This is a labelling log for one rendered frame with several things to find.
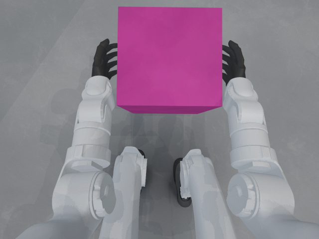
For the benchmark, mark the carton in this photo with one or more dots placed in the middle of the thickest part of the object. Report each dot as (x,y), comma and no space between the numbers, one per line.
(169,59)

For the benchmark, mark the right robot thigh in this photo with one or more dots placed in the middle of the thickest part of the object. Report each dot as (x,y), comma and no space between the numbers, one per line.
(211,215)

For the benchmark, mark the right robot upper arm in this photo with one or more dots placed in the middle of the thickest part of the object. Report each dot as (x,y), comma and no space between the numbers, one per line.
(265,204)

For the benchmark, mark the left robot shin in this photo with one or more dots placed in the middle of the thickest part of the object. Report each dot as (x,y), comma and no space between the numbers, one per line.
(128,149)

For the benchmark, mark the right robot forearm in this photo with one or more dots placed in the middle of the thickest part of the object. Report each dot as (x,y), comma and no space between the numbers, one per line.
(251,149)

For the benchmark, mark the left robot upper arm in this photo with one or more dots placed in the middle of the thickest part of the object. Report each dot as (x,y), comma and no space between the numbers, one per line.
(80,201)

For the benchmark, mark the left robot forearm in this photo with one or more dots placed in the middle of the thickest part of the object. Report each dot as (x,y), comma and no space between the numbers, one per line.
(90,145)

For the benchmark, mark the left robot hand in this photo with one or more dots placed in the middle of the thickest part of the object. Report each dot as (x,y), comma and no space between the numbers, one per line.
(101,66)

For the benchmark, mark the right robot hand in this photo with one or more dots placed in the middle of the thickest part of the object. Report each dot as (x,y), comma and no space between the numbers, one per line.
(235,61)

